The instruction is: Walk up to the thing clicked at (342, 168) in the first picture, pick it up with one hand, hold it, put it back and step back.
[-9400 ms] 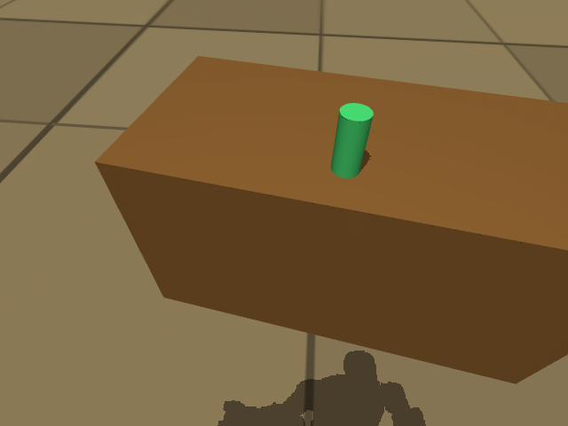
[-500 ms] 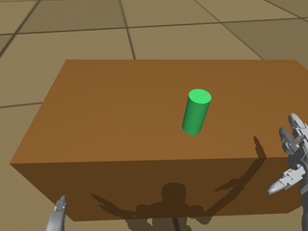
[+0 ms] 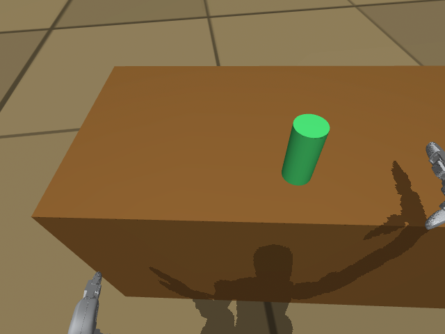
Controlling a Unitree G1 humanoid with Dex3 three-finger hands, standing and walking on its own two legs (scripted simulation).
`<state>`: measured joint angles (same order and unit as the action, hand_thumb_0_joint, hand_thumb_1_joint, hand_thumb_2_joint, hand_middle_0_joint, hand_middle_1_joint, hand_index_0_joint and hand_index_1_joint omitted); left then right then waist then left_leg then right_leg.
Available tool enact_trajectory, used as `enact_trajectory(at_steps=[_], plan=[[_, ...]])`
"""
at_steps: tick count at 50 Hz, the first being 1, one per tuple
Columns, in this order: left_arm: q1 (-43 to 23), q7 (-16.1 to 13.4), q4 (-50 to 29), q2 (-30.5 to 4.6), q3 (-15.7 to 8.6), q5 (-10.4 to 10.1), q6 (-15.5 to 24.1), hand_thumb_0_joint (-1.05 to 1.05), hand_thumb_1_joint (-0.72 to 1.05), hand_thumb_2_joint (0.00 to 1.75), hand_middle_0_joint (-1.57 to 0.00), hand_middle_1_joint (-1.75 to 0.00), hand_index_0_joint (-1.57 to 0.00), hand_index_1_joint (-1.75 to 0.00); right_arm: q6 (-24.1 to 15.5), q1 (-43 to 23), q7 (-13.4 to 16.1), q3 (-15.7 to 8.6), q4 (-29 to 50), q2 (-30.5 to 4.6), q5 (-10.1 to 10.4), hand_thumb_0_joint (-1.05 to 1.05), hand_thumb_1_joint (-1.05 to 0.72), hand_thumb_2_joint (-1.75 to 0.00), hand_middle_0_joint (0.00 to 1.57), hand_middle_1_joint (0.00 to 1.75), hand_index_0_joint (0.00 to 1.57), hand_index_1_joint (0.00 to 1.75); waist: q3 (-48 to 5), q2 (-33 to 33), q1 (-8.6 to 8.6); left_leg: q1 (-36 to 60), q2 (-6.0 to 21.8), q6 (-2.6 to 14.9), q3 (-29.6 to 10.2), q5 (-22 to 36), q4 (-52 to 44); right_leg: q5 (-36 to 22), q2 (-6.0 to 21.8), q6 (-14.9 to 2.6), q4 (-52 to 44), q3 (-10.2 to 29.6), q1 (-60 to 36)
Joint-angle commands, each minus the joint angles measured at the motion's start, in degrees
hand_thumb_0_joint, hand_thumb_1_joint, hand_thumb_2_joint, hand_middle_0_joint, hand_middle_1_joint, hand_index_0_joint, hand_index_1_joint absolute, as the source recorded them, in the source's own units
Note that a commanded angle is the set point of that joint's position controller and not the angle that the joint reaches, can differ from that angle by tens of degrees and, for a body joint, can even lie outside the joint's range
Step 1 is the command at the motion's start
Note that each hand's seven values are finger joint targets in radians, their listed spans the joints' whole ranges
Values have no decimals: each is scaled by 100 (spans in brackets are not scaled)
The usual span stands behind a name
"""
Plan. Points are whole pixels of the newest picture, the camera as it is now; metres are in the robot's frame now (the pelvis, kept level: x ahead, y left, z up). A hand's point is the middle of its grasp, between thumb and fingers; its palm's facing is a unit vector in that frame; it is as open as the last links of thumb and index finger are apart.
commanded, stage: go down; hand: right
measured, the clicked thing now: (302, 152) +0.52 -0.13 +0.02
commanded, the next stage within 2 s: approach in 1.52 s
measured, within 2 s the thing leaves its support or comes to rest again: neither
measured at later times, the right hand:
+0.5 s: hand (434, 156) +0.43 -0.32 +0.12, palm faces +0.04 +1.00 +0.04, open 17.8 cm
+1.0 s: hand (437, 142) +0.45 -0.33 +0.13, palm faces +0.05 +1.00 +0.04, open 17.8 cm
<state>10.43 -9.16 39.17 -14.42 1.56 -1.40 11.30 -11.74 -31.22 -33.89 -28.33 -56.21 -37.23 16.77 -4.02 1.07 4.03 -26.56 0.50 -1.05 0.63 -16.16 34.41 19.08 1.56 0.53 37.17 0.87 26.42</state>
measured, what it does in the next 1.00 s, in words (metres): stands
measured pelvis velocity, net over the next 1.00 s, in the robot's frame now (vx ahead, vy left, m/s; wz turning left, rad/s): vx -0.01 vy -0.01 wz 0.01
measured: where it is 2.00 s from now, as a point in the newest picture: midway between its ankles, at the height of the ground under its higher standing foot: outside the picture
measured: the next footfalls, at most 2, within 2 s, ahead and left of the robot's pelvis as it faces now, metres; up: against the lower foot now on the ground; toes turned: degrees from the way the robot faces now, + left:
none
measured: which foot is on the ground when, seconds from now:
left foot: down 0.00-1.00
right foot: down 0.00-1.00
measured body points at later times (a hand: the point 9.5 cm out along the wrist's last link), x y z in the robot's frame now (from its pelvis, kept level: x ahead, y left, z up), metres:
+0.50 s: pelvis +0.00 -0.01 -0.01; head +0.07 -0.03 +0.43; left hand +0.15 +0.26 -0.07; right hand +0.42 -0.37 +0.12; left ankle +0.01 +0.13 -0.72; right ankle -0.01 -0.12 -0.72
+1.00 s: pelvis -0.01 -0.01 -0.02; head +0.07 -0.04 +0.42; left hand +0.14 +0.25 -0.07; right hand +0.44 -0.38 +0.13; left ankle +0.01 +0.13 -0.72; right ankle -0.01 -0.12 -0.72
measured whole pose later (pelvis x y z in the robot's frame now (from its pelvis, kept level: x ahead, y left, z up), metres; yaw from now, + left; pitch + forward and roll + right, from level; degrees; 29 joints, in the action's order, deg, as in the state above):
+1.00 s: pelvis -0.01 -0.01 -0.02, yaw +1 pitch +14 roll +3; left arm 15.2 -6.3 25.9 -15.4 3.6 -0.4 11.1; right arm -9.2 -49.7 -32.9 -30.2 -70.6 -48.8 9.1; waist -6.1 0.7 8.5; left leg -38.1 -0.4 -1.6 0.8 -18.6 42.2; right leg 23.2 2.4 0.0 47.9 1.4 39.2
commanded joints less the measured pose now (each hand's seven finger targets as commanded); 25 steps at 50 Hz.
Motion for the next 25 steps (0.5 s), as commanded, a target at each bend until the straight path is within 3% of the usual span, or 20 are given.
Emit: enact_trajectory(at_steps=[1,3,6,7,8,10,11,12,13,14,15,16,18,19,21,25], plan=[[-281,-14,-852,-946,-326,-2,310,0,-56,6,-5,-5,-4,-6,-380,-2074,113,-297,792,-2093,2,0,61,-3,5,5,5,5,-1497,-644,10,397,-60,125,-9,1232,-219,-1290,-107,-162,-284,36,-593],[-163,29,-855,-835,-277,0,317,0,-56,6,-5,-5,-5,-6,-418,-2391,128,-269,984,-2143,-41,0,61,-4,4,5,5,5,-1874,-865,31,387,-65,134,-17,1357,-133,-1492,-101,-132,-174,32,-790],[-152,16,-1335,-1179,-457,2,361,0,-56,6,-5,-5,-4,-6,-424,-2573,123,-376,1000,-2386,-39,0,61,-3,5,5,5,5,-2338,-886,137,373,-119,143,53,1641,-32,-2150,-40,-93,-19,98,-1123],[-90,37,-1380,-1113,-393,-1,359,0,-56,7,-5,-5,-4,-6,-435,-2579,115,-356,936,-2337,-19,0,61,-3,5,5,5,5,-2257,-909,111,318,-134,135,76,1614,-14,-2242,-26,-76,24,103,-1141],[106,34,-1207,-1152,-490,-5,344,0,-56,7,-5,-5,-4,-6,-443,-2741,105,-412,1114,-2434,-26,0,61,-3,5,5,5,5,-2517,-1095,123,295,-135,139,62,1680,15,-2440,-26,-77,78,118,-1308],[211,74,-951,-913,-322,-18,310,0,-57,7,-5,-5,-4,-6,-411,-2737,95,-433,1039,-2459,-46,0,61,-2,5,5,5,5,-2486,-1254,34,199,-143,155,61,1725,69,-2699,-23,-62,153,119,-1291],[-22,73,-1225,-976,-348,-15,342,0,-57,7,-5,-5,-4,-6,-379,-2697,100,-432,848,-2422,-56,0,61,-2,5,5,5,5,-2503,-1204,95,174,-141,161,48,1759,77,-2761,-18,-52,193,116,-1293],[-67,69,-1245,-1125,-455,-1,353,0,-57,7,-5,-5,-4,-6,-352,-2648,106,-369,715,-2346,-63,0,61,-2,5,5,5,5,-2286,-995,124,100,-175,163,88,1690,93,-2686,14,-57,193,148,-1070],[115,105,-849,-891,-279,13,319,0,-57,7,-5,-5,-4,-6,-299,-2362,87,-313,435,-2267,-142,0,61,-2,5,5,5,5,-2087,-1131,43,26,-158,181,70,1693,128,-2701,2,-36,216,117,-922],[20,127,-988,-938,-310,17,326,0,-57,7,-5,-5,-4,-6,-311,-2578,71,-325,588,-2311,-133,0,61,-3,5,5,5,5,-2168,-1121,79,-4,-170,193,74,1668,153,-2759,29,-22,242,135,-900],[64,147,-859,-844,-231,28,302,0,-57,7,-5,-5,-4,-6,-338,-2774,73,-367,746,-2468,-180,0,61,-3,5,5,5,5,-2347,-1309,8,41,-167,196,59,1689,182,-2819,29,-21,288,131,-931],[-205,132,-1229,-1036,-366,17,326,0,-57,7,-5,-5,-4,-6,-305,-2679,88,-447,524,-2530,-194,0,61,-3,5,5,5,5,-2374,-1037,70,141,-153,185,44,1732,176,-2668,8,-63,305,119,-805],[-121,122,-1325,-1211,-504,21,313,0,-58,7,-5,-5,-4,-6,-279,-2804,71,-478,655,-2644,-214,0,61,-3,5,5,5,5,-2507,-1012,107,313,-135,176,22,1819,190,-2462,-26,-81,291,86,-767],[-213,132,-1555,-1150,-370,7,319,0,-57,7,-5,-5,-4,-6,-277,-2846,67,-493,632,-2581,-183,0,61,-3,5,5,5,5,-2500,-842,90,375,-149,164,50,1773,188,-2348,-22,-100,256,102,-752],[-261,117,-1925,-1164,-361,-7,335,0,-57,7,-5,-5,-4,-6,-292,-3000,76,-522,650,-2671,-186,0,61,-3,5,5,5,5,-2460,-820,150,343,-162,153,64,1648,166,-2168,-28,-114,260,101,-726],[376,160,-1508,-736,-101,-12,284,0,-57,7,-5,-5,-4,-6,-265,-2940,66,-458,363,-2627,-263,0,61,-4,4,5,5,5,-2225,-871,165,227,-129,136,24,1682,236,-2006,-76,-144,339,45,-491]])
